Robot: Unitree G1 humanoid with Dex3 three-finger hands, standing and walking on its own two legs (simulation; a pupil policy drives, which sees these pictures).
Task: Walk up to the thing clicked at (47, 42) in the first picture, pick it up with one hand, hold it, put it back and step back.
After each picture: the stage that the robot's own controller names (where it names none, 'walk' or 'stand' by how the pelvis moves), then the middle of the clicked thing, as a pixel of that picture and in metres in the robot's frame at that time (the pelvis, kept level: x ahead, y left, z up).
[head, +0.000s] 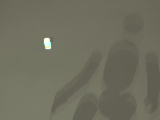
stand; (47, 43) +1.31 +0.36 -0.72
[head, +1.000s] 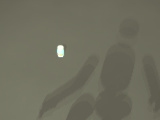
walk; (60, 51) +1.21 +0.15 -0.70
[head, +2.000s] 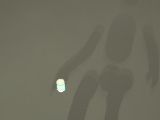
walk; (60, 85) +0.73 +0.14 -0.71
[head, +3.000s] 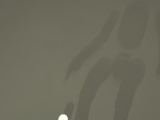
walk; out of the picture +0.42 +0.17 -0.70
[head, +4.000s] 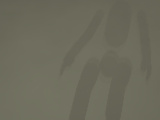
stand; out of the picture +0.29 +0.17 -0.72
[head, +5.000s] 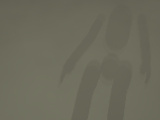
stand; out of the picture +0.28 +0.15 -0.72
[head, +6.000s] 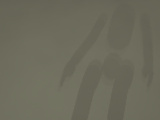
stand; out of the picture +0.31 +0.16 -0.73
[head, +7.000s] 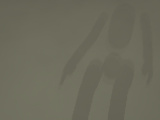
stand; out of the picture +0.29 +0.15 -0.73
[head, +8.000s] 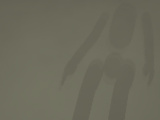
go down; out of the picture +0.29 +0.15 -0.73
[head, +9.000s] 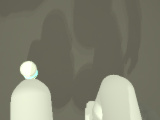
go down; (29, 71) +0.39 +0.17 -0.33
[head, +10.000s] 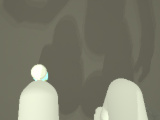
go down; (40, 74) +0.38 +0.17 -0.32
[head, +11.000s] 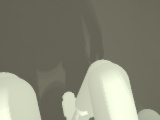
close in; out of the picture +0.38 +0.21 -0.23
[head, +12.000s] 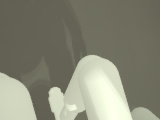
close; out of the picture +0.39 +0.22 -0.22
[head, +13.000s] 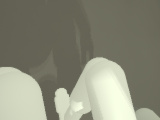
lift; out of the picture +0.36 +0.21 -0.22
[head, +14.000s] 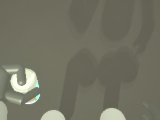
lift; (27, 87) +0.31 +0.18 -0.01
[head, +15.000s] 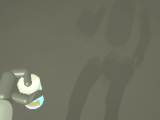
hold; (31, 92) +0.31 +0.17 +0.00
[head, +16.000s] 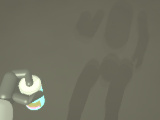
hold; (32, 93) +0.31 +0.17 +0.00
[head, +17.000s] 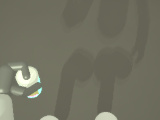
crouch; (30, 83) +0.35 +0.17 -0.06
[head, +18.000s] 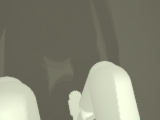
lower; out of the picture +0.41 +0.22 -0.19
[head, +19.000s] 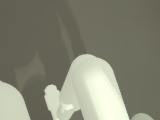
lower; out of the picture +0.42 +0.25 -0.23
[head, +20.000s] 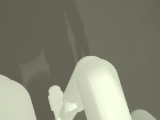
lower; out of the picture +0.41 +0.24 -0.24
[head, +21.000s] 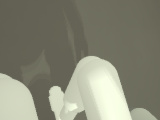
lower; out of the picture +0.41 +0.23 -0.23
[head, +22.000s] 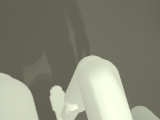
lower; out of the picture +0.40 +0.23 -0.23
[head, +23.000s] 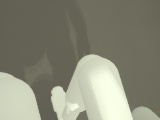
open; out of the picture +0.38 +0.19 -0.23
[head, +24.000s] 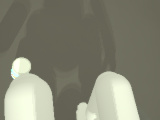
stand; (20, 69) +0.39 +0.17 -0.26
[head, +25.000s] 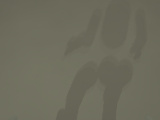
stand; out of the picture +0.32 +0.13 -0.63
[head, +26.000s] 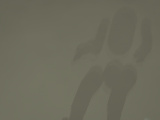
stand; out of the picture +0.33 +0.14 -0.67
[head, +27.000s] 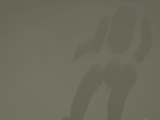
stand; out of the picture +0.32 +0.14 -0.67
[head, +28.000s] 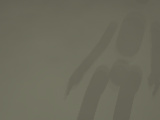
stand; out of the picture +0.34 +0.13 -0.72
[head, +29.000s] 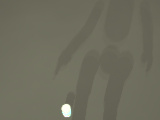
walk; (66, 110) +0.43 +0.11 -0.70
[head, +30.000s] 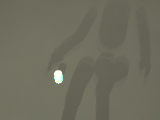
walk; (58, 76) +0.69 +0.13 -0.70
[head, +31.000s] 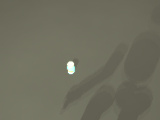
stand; (70, 67) +0.96 +0.14 -0.70
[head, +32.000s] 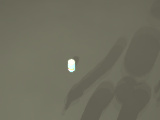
stand; (71, 65) +0.96 +0.10 -0.72
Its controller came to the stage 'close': yes
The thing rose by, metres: 0.72
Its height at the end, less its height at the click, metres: +0.00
